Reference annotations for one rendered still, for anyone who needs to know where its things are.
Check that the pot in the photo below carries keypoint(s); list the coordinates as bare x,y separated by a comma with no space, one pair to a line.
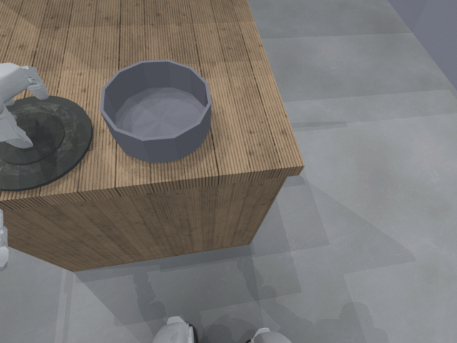
157,110

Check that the lid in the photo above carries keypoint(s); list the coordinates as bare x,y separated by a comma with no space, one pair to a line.
65,135

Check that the robot left hand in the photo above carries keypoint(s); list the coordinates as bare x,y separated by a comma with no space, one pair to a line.
15,79

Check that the knob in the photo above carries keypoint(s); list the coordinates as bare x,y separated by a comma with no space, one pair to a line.
31,127

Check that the robot right shin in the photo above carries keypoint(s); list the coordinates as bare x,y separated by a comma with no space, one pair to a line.
262,330

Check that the robot left thigh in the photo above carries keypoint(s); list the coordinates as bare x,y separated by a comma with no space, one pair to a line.
177,332

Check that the table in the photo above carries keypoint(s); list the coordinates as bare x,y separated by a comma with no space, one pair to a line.
113,208

